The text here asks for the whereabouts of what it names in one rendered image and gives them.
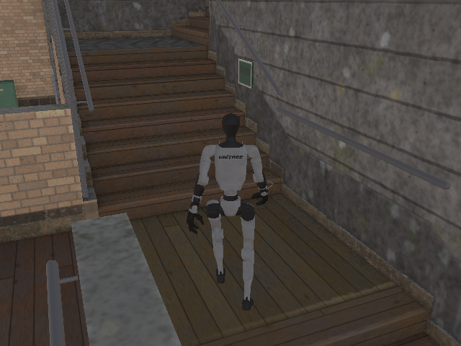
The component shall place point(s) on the right robot upper arm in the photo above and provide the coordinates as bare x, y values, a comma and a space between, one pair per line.
253, 152

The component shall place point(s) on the left robot hand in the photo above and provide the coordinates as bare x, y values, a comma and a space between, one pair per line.
190, 221

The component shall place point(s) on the right robot hand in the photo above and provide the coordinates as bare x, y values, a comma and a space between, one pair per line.
258, 195

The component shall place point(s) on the left robot upper arm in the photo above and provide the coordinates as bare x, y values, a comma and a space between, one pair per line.
205, 161

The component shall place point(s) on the robot right shin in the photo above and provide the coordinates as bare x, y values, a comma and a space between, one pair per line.
248, 273

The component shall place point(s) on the left robot forearm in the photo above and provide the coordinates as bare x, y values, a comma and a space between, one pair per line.
197, 196

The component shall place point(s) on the right robot forearm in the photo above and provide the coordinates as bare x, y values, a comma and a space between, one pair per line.
263, 186

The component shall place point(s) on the robot shin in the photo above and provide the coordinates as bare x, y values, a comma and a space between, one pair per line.
218, 252
248, 273

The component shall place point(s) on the robot left shin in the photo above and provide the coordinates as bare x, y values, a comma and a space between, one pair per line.
218, 252

